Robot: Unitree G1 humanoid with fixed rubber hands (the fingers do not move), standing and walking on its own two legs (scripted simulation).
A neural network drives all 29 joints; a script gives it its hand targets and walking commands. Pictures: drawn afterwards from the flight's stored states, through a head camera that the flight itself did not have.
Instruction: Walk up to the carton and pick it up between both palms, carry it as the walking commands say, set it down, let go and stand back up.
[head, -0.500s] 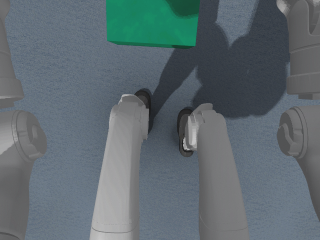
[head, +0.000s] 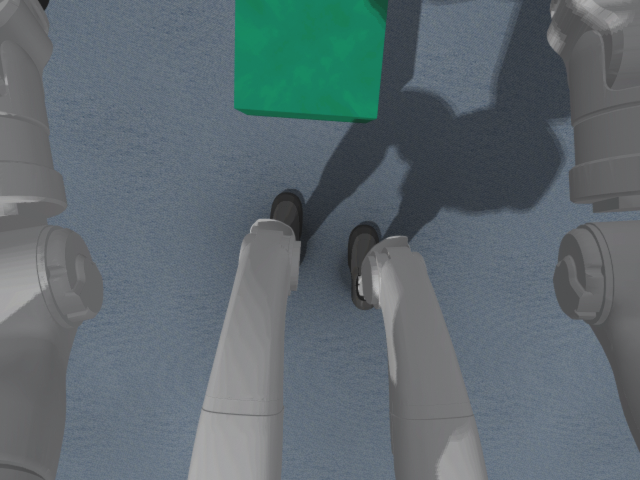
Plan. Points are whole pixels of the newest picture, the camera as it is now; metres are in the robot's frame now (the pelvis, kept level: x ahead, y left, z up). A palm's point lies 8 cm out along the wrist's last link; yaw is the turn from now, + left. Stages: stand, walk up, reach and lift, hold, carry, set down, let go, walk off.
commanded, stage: let go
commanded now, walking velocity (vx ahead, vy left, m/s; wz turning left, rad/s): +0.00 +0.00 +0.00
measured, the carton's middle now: (309, 63) +0.55 +0.07 -0.56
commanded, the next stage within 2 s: stand in 1.32 s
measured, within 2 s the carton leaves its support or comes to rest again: neither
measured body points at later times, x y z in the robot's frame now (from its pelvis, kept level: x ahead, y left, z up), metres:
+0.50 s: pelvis +0.05 +0.00 +0.07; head +0.23 +0.04 +0.48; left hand +0.34 +0.29 -0.02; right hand +0.39 -0.19 -0.01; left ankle +0.15 +0.10 -0.60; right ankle +0.09 -0.09 -0.60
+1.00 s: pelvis +0.10 -0.03 +0.12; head +0.14 -0.02 +0.57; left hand +0.26 +0.22 +0.05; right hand +0.28 -0.26 +0.04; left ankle +0.15 +0.10 -0.60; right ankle +0.09 -0.09 -0.60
